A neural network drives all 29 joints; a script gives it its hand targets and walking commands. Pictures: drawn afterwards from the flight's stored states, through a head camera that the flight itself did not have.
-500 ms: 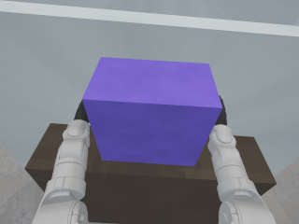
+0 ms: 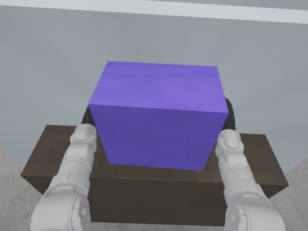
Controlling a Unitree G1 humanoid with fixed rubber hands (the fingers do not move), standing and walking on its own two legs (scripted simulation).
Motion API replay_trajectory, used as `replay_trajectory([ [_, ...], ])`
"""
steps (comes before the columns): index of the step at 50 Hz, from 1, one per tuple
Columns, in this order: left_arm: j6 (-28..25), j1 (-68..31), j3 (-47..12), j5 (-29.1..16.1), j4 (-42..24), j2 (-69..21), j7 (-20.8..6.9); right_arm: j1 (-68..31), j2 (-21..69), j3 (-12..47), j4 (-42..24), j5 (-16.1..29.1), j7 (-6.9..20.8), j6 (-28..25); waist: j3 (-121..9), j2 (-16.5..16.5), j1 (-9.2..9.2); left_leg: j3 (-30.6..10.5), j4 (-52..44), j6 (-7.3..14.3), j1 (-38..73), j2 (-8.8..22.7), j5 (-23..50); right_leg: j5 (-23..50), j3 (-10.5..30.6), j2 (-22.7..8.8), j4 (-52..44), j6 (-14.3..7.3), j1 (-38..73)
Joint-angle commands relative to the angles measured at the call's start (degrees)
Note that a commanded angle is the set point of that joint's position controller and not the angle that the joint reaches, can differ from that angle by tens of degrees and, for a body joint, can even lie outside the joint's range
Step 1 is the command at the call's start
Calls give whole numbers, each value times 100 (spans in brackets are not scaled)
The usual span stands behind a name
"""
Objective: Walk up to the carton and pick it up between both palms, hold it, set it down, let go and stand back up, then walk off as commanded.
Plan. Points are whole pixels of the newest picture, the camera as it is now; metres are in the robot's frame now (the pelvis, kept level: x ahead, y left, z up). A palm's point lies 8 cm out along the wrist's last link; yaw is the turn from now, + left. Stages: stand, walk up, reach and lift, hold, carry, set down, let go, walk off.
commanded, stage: set down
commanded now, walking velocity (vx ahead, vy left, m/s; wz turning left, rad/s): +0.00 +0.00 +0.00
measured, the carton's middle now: (158, 119) +0.41 -0.02 +0.08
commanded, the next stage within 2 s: none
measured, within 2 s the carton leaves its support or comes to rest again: rests again in 1.64 s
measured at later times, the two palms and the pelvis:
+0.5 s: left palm (93, 123) +0.41 +0.16 +0.06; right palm (225, 128) +0.38 -0.21 +0.08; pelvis +0.01 +0.01 +0.00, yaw +0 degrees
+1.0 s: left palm (98, 128) +0.43 +0.16 +0.02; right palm (220, 135) +0.39 -0.21 +0.03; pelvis +0.01 +0.01 -0.01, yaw -1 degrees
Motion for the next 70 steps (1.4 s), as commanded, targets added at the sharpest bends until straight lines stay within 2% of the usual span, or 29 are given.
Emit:
replay_trajectory([
  [1,-817,-4082,-1603,-128,-997,-3060,-684,-4067,3096,2448,-1615,-203,945,-535,-3859,-186,163,760,241,-157,488,-546,2583,3491,-465,374,582,116,2146],
  [4,-1119,-4571,-1994,-358,-1412,-3229,-665,-3663,3201,2346,-1311,-238,897,-574,-4162,94,-197,588,366,-283,808,-495,2971,3396,-521,434,447,1,1890],
  [6,-1170,-4682,-1954,-293,-1313,-3155,-649,-3377,3258,2223,-950,-337,863,-523,-4066,249,-245,544,446,-318,899,-451,3202,3469,-553,430,397,-31,1725],
  [7,-1153,-4531,-2005,-236,-1324,-3266,-611,-3405,3285,2409,-988,-267,894,-543,-3938,267,-57,585,438,-350,792,-424,3430,3501,-534,428,426,-25,1789],
  [11,-1109,-4463,-2204,-317,-1232,-3436,-679,-3440,3171,2166,-1004,-283,866,-590,-3910,311,-307,538,509,-408,998,-405,3478,3311,-585,517,434,35,1424],
  [16,-1371,-4375,-1989,-306,-941,-3323,-661,-3484,3273,2399,-1090,-254,896,-672,-4100,233,-160,534,535,-334,607,-472,3519,3854,-510,419,488,-27,1731],
  [17,-1371,-4673,-1909,-291,-734,-3193,-683,-3526,3136,2123,-1006,-289,906,-650,-3890,214,-299,539,487,-322,646,-483,3187,3459,-586,440,471,-1,1522],
  [18,-1429,-4593,-1936,-236,-798,-3317,-652,-3574,3216,2170,-908,-212,909,-673,-3978,462,-164,524,528,-368,808,-482,3289,3245,-530,477,445,-46,1407],
  [21,-1485,-4849,-2067,-342,-906,-3401,-597,-3514,3072,2034,-600,-249,956,-694,-4068,606,-269,436,716,-502,1346,-326,3812,2756,-656,581,316,-124,841],
  [23,-1529,-4727,-1738,-186,-397,-3146,-626,-3692,3103,1936,-642,-296,979,-651,-3803,307,-131,570,484,-363,825,-411,2844,2449,-589,487,216,-100,955],
  [25,-1468,-4642,-1490,-98,-4,-3061,-713,-3535,3039,1689,-383,-431,969,-539,-3257,195,-225,603,278,-260,440,-437,2316,2263,-575,396,256,-60,1196],
  [29,-1586,-4800,-1356,-64,121,-3078,-726,-3739,3118,1579,-502,-547,1065,-605,-3560,326,-33,654,186,-262,562,-440,2190,1935,-542,405,208,-46,1012],
  [31,-1772,-5168,-1216,-107,234,-2842,-725,-3812,3184,1564,-466,-689,1064,-614,-3828,128,-99,771,228,-250,259,-458,2016,2436,-428,346,424,-26,1313],
  [35,-1915,-5249,-1126,-101,548,-2622,-766,-3744,3174,1270,-315,-896,1083,-611,-3669,44,-115,769,101,-197,-26,-436,1642,1942,-513,323,375,-36,1141],
  [37,-2083,-5149,-1032,-93,694,-2681,-719,-3792,3285,1449,-340,-927,1088,-653,-3950,151,19,799,207,-209,-42,-438,1913,2403,-403,256,533,-34,1204],
  [44,-2492,-5227,-1110,-184,1278,-2565,-752,-3693,3358,1268,61,-1193,1059,-871,-4270,-32,-147,783,297,-202,-319,-389,2157,2887,-426,251,727,-1,1129],
  [46,-2589,-5485,-1360,-334,1108,-2778,-702,-3704,3382,1316,42,-1131,1064,-962,-4667,327,-286,675,503,-334,-86,-352,2694,3106,-467,307,830,-68,937],
  [48,-2680,-5226,-1451,-321,1273,-2872,-622,-3690,3249,1330,256,-1050,1068,-1150,-4804,552,-161,609,812,-474,346,-291,3573,3109,-513,413,768,-127,375],
  [49,-2763,-5370,-1469,-350,1370,-2717,-615,-3768,3339,1413,254,-984,1066,-1179,-4945,443,-34,619,836,-439,239,-267,3508,3075,-497,418,742,-134,438],
  [50,-2838,-5411,-1411,-337,1538,-2799,-620,-3689,3355,1334,470,-1085,1061,-1180,-4666,319,-241,613,839,-412,-52,-312,3299,3178,-434,354,780,-175,528],
  [51,-2836,-5115,-1322,-294,1622,-2687,-611,-3674,3276,1359,369,-988,1055,-1243,-4609,333,-77,628,809,-396,-376,-314,3412,3520,-435,345,841,-183,675],
  [53,-3038,-5361,-1671,-495,1711,-2807,-654,-3684,3256,1353,550,-1065,962,-1396,-5046,317,-418,592,926,-408,-161,-338,3340,3498,-498,409,884,-115,488],
  [54,-3093,-5266,-1678,-537,1609,-2799,-629,-3595,3385,1494,672,-1042,986,-1398,-4906,302,-230,640,896,-404,-412,-349,3291,3660,-435,320,941,-126,622],
  [56,-3224,-5181,-1684,-473,1906,-2803,-659,-3530,3596,1654,735,-985,1001,-1480,-4943,238,-181,680,806,-343,-1148,-435,2817,4375,-305,171,1176,-103,1151],
  [57,-3254,-5102,-1646,-589,2117,-2743,-689,-3517,3564,1655,628,-978,951,-1503,-4832,7,-262,712,713,-250,-1498,-489,2504,4602,-237,77,1185,-72,1345],
  [59,-3408,-5305,-1829,-616,2053,-2947,-636,-3700,3652,1718,697,-964,1002,-1660,-5214,217,-295,621,772,-298,-1562,-449,2589,4655,-226,66,1326,-61,1255],
  [63,-3458,-5179,-1857,-494,2293,-2907,-639,-3677,3171,1577,1185,-927,1018,-1747,-5060,482,-299,508,1044,-373,-355,-301,3210,3235,-515,340,947,-177,-169],
  [64,-3535,-5056,-1835,-596,2262,-2808,-609,-3754,3202,1613,892,-840,1024,-1812,-5318,461,-157,558,1080,-358,-351,-310,3208,3245,-493,372,977,-159,-267],
  [70,-3704,-5178,-1772,-740,2701,-2414,-615,-3721,2811,1660,1144,-692,1018,-1786,-5104,195,-136,579,1141,-246,-865,-341,2587,3047,-421,388,1120,-123,-229],
])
